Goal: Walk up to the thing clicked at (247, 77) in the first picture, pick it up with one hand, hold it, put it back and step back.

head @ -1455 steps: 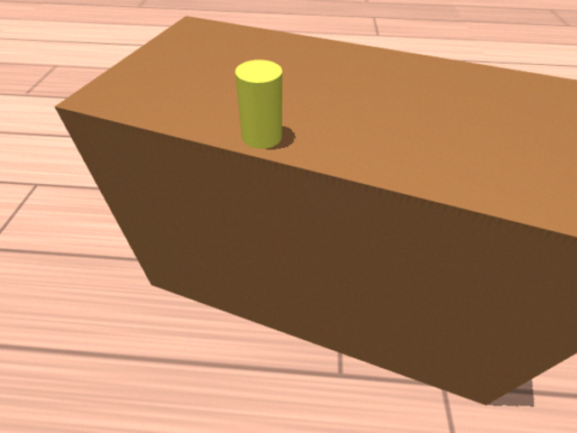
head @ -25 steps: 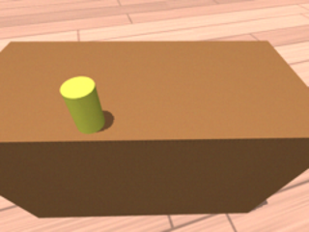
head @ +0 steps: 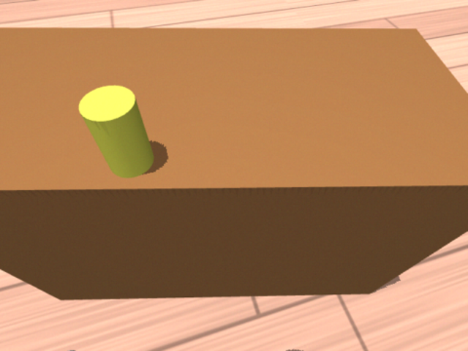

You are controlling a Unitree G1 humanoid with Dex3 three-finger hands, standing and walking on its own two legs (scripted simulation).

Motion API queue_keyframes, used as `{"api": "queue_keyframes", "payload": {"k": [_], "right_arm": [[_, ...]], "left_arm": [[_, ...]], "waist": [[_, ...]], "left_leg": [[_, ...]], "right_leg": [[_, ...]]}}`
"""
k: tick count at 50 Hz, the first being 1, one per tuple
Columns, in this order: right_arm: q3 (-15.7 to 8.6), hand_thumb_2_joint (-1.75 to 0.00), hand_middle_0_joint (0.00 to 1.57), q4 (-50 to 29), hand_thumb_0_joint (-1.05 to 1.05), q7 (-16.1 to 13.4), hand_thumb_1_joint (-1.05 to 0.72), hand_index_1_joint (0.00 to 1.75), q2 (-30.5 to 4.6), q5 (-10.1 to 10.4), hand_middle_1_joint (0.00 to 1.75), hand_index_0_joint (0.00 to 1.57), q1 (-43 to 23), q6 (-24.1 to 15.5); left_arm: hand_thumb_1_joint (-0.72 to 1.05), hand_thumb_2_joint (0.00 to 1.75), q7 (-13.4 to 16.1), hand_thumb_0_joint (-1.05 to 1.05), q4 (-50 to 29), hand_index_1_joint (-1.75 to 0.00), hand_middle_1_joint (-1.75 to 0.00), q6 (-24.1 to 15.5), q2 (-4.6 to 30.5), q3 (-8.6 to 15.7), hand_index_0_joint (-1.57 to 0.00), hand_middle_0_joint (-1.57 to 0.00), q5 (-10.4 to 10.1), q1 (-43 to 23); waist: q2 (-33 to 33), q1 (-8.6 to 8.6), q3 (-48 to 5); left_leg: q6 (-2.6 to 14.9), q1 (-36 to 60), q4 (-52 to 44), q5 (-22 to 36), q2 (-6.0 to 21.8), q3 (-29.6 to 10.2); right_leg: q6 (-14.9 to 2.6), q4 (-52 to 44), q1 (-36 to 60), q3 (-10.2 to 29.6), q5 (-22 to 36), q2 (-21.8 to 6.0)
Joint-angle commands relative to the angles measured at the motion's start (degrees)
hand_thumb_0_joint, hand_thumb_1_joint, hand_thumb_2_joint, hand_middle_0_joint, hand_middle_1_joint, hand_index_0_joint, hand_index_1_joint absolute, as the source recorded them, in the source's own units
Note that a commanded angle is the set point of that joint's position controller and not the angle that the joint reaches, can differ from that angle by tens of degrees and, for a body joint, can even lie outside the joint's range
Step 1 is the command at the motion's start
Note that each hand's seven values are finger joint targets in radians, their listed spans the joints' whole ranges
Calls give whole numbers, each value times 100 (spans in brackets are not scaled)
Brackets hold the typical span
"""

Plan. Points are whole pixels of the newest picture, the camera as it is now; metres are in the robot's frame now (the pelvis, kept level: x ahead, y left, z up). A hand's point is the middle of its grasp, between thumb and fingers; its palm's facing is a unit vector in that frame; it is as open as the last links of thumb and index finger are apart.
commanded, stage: step back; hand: left
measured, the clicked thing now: (121, 134) +0.45 +0.21 +0.10
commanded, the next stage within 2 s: none
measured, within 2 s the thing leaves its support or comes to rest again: neither
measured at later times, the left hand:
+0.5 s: hand out of the picture +0.05 +0.30 -0.17, palm faces -0.07 -0.94 -0.33, open 7.3 cm
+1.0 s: hand out of the picture -0.02 +0.29 -0.13, palm faces -0.08 -0.91 -0.41, open 7.4 cm
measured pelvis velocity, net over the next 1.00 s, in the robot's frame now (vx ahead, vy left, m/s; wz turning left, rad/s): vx -0.17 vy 0.05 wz -0.05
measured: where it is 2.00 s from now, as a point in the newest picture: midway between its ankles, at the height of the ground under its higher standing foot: outside the picture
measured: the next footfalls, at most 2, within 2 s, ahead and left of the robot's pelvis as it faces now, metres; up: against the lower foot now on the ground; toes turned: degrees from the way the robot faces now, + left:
left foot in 0.30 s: -0.06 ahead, +0.14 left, +0.00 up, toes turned -1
right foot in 0.70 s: -0.08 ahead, -0.05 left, +0.00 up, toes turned +0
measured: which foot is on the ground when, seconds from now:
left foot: down 0.00-0.08, up 0.10-0.28, down 0.30-0.74, up 0.76-1.00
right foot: down 0.00-0.30, up 0.32-0.68, down 0.70-1.00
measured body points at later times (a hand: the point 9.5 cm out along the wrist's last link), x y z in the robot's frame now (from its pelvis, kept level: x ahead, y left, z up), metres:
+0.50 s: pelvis -0.08 +0.05 -0.01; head +0.00 +0.08 +0.43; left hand +0.06 +0.35 -0.15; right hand -0.04 -0.27 -0.12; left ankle -0.10 +0.14 -0.74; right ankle -0.08 -0.09 -0.67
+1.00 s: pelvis -0.17 +0.05 -0.01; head -0.10 +0.03 +0.43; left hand -0.02 +0.34 -0.11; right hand -0.07 -0.27 -0.14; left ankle -0.21 +0.20 -0.69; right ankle -0.12 -0.05 -0.74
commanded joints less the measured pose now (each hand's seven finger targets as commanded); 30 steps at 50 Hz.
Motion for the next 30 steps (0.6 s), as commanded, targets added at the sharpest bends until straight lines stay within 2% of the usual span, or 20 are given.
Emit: {"api": "queue_keyframes", "payload": {"k": [1,3,4,5,6,9,11,12,13,14,15,16,17,18,19,21,22,25,27,30], "right_arm": [[-417,-90,20,-522,0,-67,-90,30,-1435,36,30,20,-89,35],[-391,-90,20,-655,0,-56,-90,30,-1260,22,30,20,-52,86],[-386,-90,20,-655,0,-39,-90,30,-1131,4,30,20,55,129],[-402,-90,20,-719,0,-29,-90,30,-1155,-31,30,20,214,185],[-409,-90,20,-687,0,-19,-90,30,-1146,-42,30,20,377,217],[-458,-90,20,-701,0,0,-90,30,-1202,61,30,20,806,175],[-445,-90,20,-819,0,-30,-90,30,-1239,8,30,20,848,108],[-451,-90,20,-788,0,-51,-90,30,-1208,-49,30,20,960,63],[-452,-90,20,-765,0,-74,-90,30,-1148,-106,30,20,1017,8],[-527,-90,20,-768,0,-113,-90,30,-1273,-199,30,20,1028,-30],[-618,-90,20,-813,0,-144,-90,30,-1631,-280,30,20,970,-51],[-671,-90,20,-913,0,-152,-90,30,-1914,-323,30,20,838,-43],[-699,-90,20,-1042,0,-153,-90,30,-2179,-252,30,20,815,-30],[-733,-90,20,-1123,0,-177,-90,30,-2212,-221,30,20,657,-19],[-682,-90,20,-1180,0,-200,-90,30,-1993,-203,30,20,421,-36],[-552,-90,20,-1276,0,-282,-90,30,-1506,-248,30,20,83,-66],[-525,-90,20,-1293,0,-305,-90,30,-1433,-199,30,20,157,-82],[-570,-90,20,-1307,0,-333,-90,30,-1347,-145,30,20,512,-83],[-600,-90,20,-1345,0,-344,-90,30,-1376,-131,30,20,667,-84],[-616,-90,20,-1417,0,-318,-90,30,-1472,-107,30,20,667,-83]], "left_arm": [[90,90,90,0,-464,-30,-30,-34,1244,311,-20,-20,43,238],[90,90,88,0,-600,-30,-30,-42,1548,408,-20,-20,80,207],[90,90,100,0,-690,-30,-30,-40,1745,470,-20,-20,104,-2],[90,90,112,0,-860,-30,-30,-61,1854,509,-20,-20,188,-131],[90,90,116,0,-933,-30,-30,-67,1816,509,-20,-20,234,-246],[90,90,139,0,-1223,-30,-30,-37,1620,478,-20,-20,279,-783],[90,90,149,0,-1313,-30,-30,-7,1538,462,-20,-20,291,-499],[90,90,143,0,-1332,-30,-30,34,1502,447,-20,-20,241,-508],[90,90,125,0,-1361,-30,-30,98,1428,417,-20,-20,157,-496],[90,90,110,0,-1407,-30,-30,164,1260,373,-20,-20,87,-390],[90,90,118,0,-1487,-30,-30,194,976,326,-20,-20,25,-288],[90,90,169,0,-1440,-30,-30,227,796,280,-20,-20,29,-154],[90,90,234,0,-1495,-30,-30,228,923,317,-20,-20,96,-185],[90,90,287,0,-1454,-30,-30,214,1023,337,-20,-20,147,-345],[90,90,276,0,-1402,-30,-30,218,1169,410,-20,-20,173,-529],[90,90,192,0,-1332,-30,-30,219,1040,387,-20,-20,45,-20],[90,90,173,0,-1367,-30,-30,209,981,382,-20,-20,61,101],[90,90,150,0,-1438,-30,-30,140,979,427,-20,-20,154,83],[90,90,140,0,-1564,-30,-30,104,970,429,-20,-20,171,-92],[90,90,89,0,-1602,-30,-30,67,948,451,-20,-20,207,-16]], "waist": [[297,83,-1213],[-346,135,-1296],[-939,123,-1172],[-1193,128,-1118],[-1118,33,-994],[-1321,-189,-1045],[-1304,-59,-1198],[-1150,-113,-1262],[-892,-182,-1223],[-230,-171,-1202],[946,-74,-1174],[1235,43,-1008],[1264,-173,-1083],[1388,-262,-1018],[1126,-224,-778],[1022,189,-644],[1034,239,-653],[889,5,-925],[656,-154,-925],[678,-171,-996]], "left_leg": [[660,6,392,1215,464,-405],[390,-187,1417,355,-110,-53],[266,-403,2310,-934,-539,164],[268,-608,3153,-2020,-539,-116],[311,-573,3337,-2152,-379,-380],[413,-431,3160,-1833,-217,-485],[370,-651,1997,-1495,-128,-315],[340,-541,1222,-1102,-137,-189],[297,-352,139,-306,-206,26],[203,61,-399,1073,45,-325],[284,640,-383,2845,726,-1369],[378,1051,-178,4088,1151,-1779],[927,727,-75,4495,1701,-2039],[1156,317,-373,3640,1896,-2421],[1135,53,-394,3360,1702,-2047],[548,713,38,3841,885,-987],[412,866,73,3857,863,-950],[756,1613,247,3754,1033,-1109],[1144,1608,259,3566,1249,-1169],[1198,1283,329,3001,1261,-1148]], "right_leg": [[-673,226,208,395,1453,-388],[-1122,-386,86,1152,1796,-1078],[-1541,-651,-79,1699,2037,-1615],[-1869,-757,-265,2044,2108,-1991],[-1901,-664,-581,1918,2032,-1979],[-1461,-237,-713,1161,1931,-1466],[-1210,207,-12,1156,2195,-1265],[-1082,504,189,1028,2195,-1131],[-933,884,289,840,2149,-913],[-717,1461,-82,641,1621,-556],[-542,2356,-1014,431,40,204],[-420,2724,-2013,526,-2100,921],[-340,3138,-1906,916,-2413,930],[-313,3554,-1840,1133,-2383,922],[-319,3917,-1701,1283,-2134,895],[-373,3808,-2146,1205,-1236,916],[-384,3740,-2147,1118,-1140,911],[-160,2993,-1984,853,-1267,806],[-131,2553,-1825,742,-1341,714],[-223,1649,-1215,443,-1250,543]]}}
